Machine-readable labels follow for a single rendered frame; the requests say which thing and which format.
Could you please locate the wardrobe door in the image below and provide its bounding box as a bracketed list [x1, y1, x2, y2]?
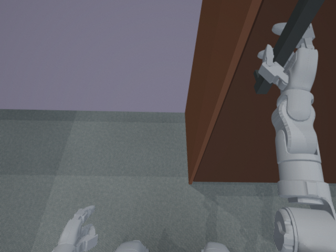
[193, 0, 336, 183]

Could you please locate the robot right hand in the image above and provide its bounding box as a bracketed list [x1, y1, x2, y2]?
[257, 23, 318, 94]

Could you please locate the left robot thigh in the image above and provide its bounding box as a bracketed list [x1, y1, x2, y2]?
[114, 241, 149, 252]

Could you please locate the robot right upper arm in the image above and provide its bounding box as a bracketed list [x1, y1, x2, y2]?
[274, 207, 336, 252]

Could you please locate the robot left hand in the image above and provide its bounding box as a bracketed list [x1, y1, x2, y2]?
[58, 205, 98, 252]

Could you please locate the robot right forearm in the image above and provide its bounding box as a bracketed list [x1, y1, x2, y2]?
[271, 89, 336, 221]

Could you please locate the handle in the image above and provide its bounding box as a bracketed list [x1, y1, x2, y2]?
[254, 0, 325, 94]

